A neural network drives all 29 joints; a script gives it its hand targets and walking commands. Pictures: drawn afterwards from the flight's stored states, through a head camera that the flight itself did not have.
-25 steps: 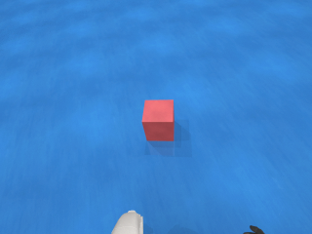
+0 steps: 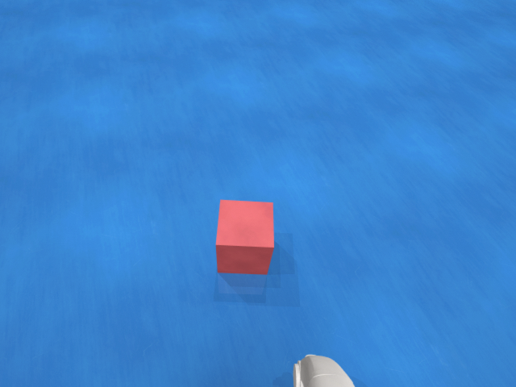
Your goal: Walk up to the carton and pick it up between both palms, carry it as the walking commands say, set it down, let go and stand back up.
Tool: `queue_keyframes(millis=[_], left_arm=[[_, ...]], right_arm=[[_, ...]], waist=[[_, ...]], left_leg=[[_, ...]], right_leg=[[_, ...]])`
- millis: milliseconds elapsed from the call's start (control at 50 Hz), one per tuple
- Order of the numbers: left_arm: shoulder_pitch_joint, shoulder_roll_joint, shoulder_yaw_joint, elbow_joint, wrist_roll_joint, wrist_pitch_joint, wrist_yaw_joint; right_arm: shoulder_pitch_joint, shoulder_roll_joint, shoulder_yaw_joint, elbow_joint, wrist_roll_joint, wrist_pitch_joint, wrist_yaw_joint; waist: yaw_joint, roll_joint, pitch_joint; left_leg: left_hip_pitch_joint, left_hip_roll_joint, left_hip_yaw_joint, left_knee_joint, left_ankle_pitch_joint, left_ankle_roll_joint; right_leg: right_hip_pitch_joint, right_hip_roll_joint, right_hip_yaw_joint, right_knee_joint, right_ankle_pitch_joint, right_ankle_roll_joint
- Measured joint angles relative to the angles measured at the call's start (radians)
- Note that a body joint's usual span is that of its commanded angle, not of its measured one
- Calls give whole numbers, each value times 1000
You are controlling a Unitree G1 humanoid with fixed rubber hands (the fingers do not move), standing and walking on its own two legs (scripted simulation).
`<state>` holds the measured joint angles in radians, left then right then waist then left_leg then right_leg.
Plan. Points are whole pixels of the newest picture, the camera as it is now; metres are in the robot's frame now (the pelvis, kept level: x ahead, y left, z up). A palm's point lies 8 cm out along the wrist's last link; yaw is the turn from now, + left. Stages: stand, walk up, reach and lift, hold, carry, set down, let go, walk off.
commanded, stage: walk up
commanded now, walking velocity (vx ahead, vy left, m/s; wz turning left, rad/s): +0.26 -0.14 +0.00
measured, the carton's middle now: (244, 238) +0.70 -0.02 -0.66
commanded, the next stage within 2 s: none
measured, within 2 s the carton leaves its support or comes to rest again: neither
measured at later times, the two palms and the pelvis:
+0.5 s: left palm out of the picture +0.11 +0.20 -0.11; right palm (415, 363) +0.16 -0.29 -0.16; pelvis +0.13 -0.05 +0.00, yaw +0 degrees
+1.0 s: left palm out of the picture +0.13 +0.21 -0.16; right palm (377, 350) +0.18 -0.22 -0.15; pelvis +0.15 -0.01 -0.01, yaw +0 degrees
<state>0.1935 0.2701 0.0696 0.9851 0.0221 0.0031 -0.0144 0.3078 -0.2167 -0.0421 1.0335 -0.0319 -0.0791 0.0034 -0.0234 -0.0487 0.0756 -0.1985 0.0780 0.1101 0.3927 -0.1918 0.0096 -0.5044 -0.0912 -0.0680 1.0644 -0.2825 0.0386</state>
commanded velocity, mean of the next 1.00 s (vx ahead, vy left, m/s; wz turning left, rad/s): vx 0.11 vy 0.02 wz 0.00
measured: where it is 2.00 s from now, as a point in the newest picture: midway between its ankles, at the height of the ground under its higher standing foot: (234, 344)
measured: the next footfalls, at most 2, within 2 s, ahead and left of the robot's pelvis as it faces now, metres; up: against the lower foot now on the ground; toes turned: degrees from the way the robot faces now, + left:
right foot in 0.24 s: +0.17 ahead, -0.17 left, +0.00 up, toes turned -9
left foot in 0.66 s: +0.23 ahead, +0.09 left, +0.00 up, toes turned +4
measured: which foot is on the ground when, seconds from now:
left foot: down 0.00-0.24, up 0.26-0.64, down 0.66-1.00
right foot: up 0.00-0.22, down 0.24-0.68, up 0.70-0.92, down 0.94-1.00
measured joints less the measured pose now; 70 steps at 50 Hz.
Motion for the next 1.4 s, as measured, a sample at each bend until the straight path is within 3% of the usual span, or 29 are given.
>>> queue_keyframes(millis=[140,200,240,300,360,440,540,640,660,680,760,840,940,1040,1060,1100,1160,1200,1260,1340,1360,1400], left_arm=[[-94,-31,-20,-16,-3,27,-24],[-118,-57,-30,-24,-2,5,-20],[-109,-61,-29,-27,1,-21,-8],[-74,-83,-27,-6,6,-47,8],[-5,-88,-24,21,0,-46,22],[88,-82,-17,52,-5,-58,30],[152,-92,-26,80,-4,-53,30],[153,-102,-23,85,-6,-23,35],[153,-104,-23,85,-8,-15,38],[146,-101,-22,88,-8,-7,41],[109,-99,-29,94,-8,27,50],[92,-105,-35,104,2,27,47],[94,-103,-41,128,6,14,50],[102,-131,-46,147,3,0,45],[110,-132,-39,139,9,-1,44],[134,-121,-21,118,14,-6,45],[178,-89,-3,109,9,-13,52],[201,-69,2,116,10,-18,52],[221,-44,7,121,16,-22,46],[234,-25,4,120,14,-20,30],[233,-24,2,121,15,-19,28],[209,-22,1,121,25,-7,25]], right_arm=[[83,7,-5,23,0,18,-12],[98,4,-14,43,3,32,-14],[116,6,-13,57,7,42,-17],[83,2,-12,63,1,66,-18],[34,-7,-21,50,-2,84,-7],[-30,-21,-25,22,0,97,2],[-115,-15,-6,-6,30,108,-9],[-154,11,5,-26,34,111,-19],[-151,13,5,-27,31,106,-22],[-149,23,5,-22,25,99,-26],[-142,63,16,-5,22,86,-28],[-138,80,21,18,25,79,-38],[-122,91,21,47,29,81,-38],[-99,75,15,71,30,84,-38],[-86,68,3,69,23,87,-29],[-59,45,-17,56,4,105,-6],[-52,8,-35,32,-10,108,14],[-58,-14,-40,11,-10,101,22],[-76,-32,-38,-19,-2,98,30],[-104,-32,-30,-46,7,62,18],[-108,-28,-29,-48,5,48,11],[-100,-3,-16,-49,2,38,1]], waist=[[-43,26,7],[-44,45,0],[-39,38,-19],[-27,77,-18],[-4,91,-27],[33,100,-28],[52,95,0],[61,77,1],[60,79,-7],[59,67,-10],[58,12,-17],[45,-1,-27],[39,-10,-34],[26,45,-30],[28,50,-41],[48,50,-69],[77,38,-86],[82,35,-89],[85,30,-86],[80,32,-72],[72,31,-67],[53,14,-60]], left_leg=[[89,21,3,-48,-32,-34],[106,24,7,-9,-79,-54],[92,14,7,83,-151,-61],[-18,10,-50,391,-331,-32],[-139,-10,-63,595,-250,-39],[-251,-1,-66,654,-115,-46],[-248,-12,-89,460,-90,-46],[-136,-35,-56,207,-35,-34],[-97,-35,-49,139,3,-31],[-81,-40,-47,116,-7,-2],[-55,-60,-35,84,0,26],[-17,-74,-26,2,44,33],[-17,-100,-9,5,40,36],[-3,-85,-24,-5,43,29],[-20,-83,-26,23,-21,23],[-98,-83,-23,186,-148,-18],[-207,-66,-31,426,-109,-67],[-236,-44,-42,452,-88,-89],[-227,-18,-48,348,-84,-103],[-119,-1,-19,124,-61,-98],[-114,-2,-13,119,-7,-74],[-127,-4,-5,183,-41,-33]], right_leg=[[23,6,-37,-311,68,-1],[102,12,-56,-457,78,-7],[186,8,-61,-557,88,-11],[187,19,-70,-489,57,-56],[240,7,-71,-547,51,-58],[295,-5,-62,-632,76,-52],[335,-9,-56,-669,83,-42],[326,6,-68,-599,34,-19],[319,13,-73,-572,15,-12],[312,9,-75,-542,-4,-5],[284,30,-6,-460,-125,-18],[272,48,43,-434,-104,-27],[333,39,55,-593,16,-29],[371,56,40,-655,47,-17],[364,57,40,-649,24,-20],[353,46,43,-657,2,-27],[368,18,58,-717,71,-13],[381,2,66,-738,75,2],[395,-23,72,-750,61,24],[371,-37,76,-629,-33,30],[339,-37,79,-540,-92,12],[240,-16,93,-294,-196,-6]])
